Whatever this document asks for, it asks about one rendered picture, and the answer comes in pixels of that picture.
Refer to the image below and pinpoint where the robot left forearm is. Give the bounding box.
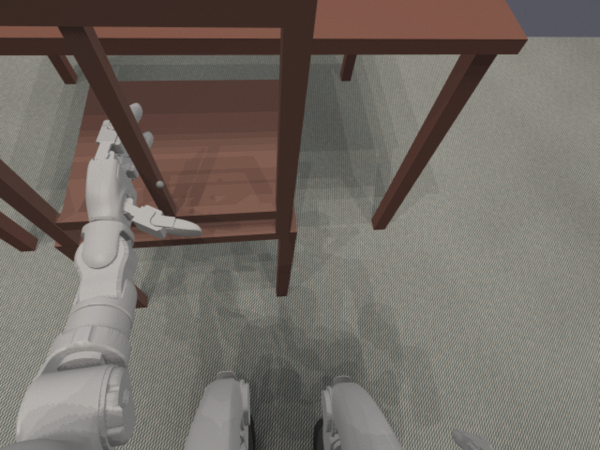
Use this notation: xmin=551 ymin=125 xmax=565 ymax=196
xmin=15 ymin=219 xmax=138 ymax=443

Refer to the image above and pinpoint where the robot thigh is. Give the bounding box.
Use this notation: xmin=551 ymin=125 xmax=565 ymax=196
xmin=322 ymin=382 xmax=403 ymax=450
xmin=184 ymin=378 xmax=250 ymax=450

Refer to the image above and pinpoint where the left robot upper arm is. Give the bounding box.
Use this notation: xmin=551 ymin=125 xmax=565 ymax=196
xmin=0 ymin=364 xmax=136 ymax=450

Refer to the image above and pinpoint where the table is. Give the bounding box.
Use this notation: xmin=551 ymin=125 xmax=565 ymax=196
xmin=0 ymin=0 xmax=528 ymax=251

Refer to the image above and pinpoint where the robot left hand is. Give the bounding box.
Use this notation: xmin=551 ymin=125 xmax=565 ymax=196
xmin=85 ymin=103 xmax=202 ymax=239

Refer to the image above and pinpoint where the chair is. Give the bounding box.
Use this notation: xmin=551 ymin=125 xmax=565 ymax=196
xmin=0 ymin=0 xmax=318 ymax=308

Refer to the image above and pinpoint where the left robot thigh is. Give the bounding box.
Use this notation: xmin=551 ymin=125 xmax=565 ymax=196
xmin=184 ymin=378 xmax=250 ymax=450

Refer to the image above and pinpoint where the robot right hand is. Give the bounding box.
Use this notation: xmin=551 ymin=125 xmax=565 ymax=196
xmin=452 ymin=429 xmax=492 ymax=450

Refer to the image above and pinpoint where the right robot thigh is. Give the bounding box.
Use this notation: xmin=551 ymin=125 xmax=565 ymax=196
xmin=322 ymin=382 xmax=403 ymax=450

